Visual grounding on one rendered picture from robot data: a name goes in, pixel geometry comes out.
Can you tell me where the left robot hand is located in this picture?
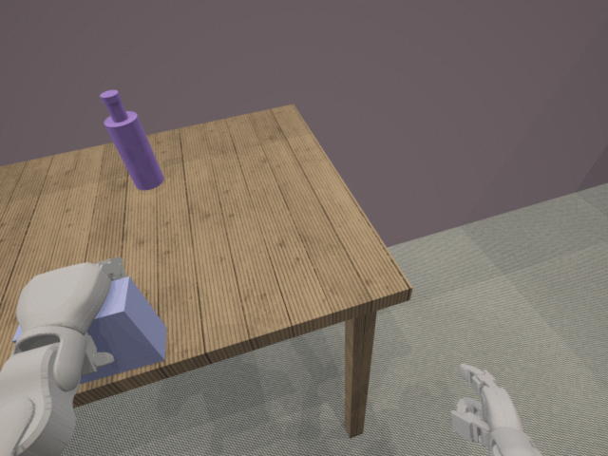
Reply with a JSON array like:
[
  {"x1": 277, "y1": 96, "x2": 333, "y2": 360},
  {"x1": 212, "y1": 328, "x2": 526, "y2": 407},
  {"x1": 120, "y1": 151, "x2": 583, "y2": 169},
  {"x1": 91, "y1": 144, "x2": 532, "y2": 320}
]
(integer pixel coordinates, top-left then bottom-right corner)
[{"x1": 16, "y1": 257, "x2": 127, "y2": 376}]

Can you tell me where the sponge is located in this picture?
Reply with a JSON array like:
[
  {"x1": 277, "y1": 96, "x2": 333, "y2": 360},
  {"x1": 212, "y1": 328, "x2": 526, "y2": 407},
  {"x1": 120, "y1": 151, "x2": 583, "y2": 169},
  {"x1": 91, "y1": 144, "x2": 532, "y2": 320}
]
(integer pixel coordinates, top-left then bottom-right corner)
[{"x1": 12, "y1": 276, "x2": 166, "y2": 385}]

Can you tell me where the table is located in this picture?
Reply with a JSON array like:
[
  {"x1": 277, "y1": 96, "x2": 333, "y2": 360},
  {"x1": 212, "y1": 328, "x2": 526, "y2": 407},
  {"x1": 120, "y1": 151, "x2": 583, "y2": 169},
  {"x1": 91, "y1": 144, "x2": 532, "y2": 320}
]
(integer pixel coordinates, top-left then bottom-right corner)
[{"x1": 0, "y1": 104, "x2": 412, "y2": 438}]

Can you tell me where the left robot forearm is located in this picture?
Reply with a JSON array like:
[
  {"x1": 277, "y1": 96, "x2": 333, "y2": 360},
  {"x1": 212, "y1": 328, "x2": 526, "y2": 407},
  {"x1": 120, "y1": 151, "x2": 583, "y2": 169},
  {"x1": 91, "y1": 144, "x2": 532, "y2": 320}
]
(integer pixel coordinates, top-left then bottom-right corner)
[{"x1": 0, "y1": 326, "x2": 87, "y2": 456}]

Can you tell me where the right robot forearm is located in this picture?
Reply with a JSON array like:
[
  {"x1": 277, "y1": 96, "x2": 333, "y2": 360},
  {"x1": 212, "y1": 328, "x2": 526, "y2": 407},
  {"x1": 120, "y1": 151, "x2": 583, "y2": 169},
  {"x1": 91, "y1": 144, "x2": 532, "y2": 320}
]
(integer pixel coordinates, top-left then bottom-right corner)
[{"x1": 488, "y1": 427, "x2": 543, "y2": 456}]

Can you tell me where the right robot hand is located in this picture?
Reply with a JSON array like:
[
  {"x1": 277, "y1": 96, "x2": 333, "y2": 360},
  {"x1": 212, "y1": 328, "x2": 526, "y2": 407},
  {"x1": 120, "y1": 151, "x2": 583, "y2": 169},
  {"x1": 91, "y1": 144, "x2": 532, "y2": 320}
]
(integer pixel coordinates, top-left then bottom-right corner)
[{"x1": 451, "y1": 364, "x2": 524, "y2": 448}]

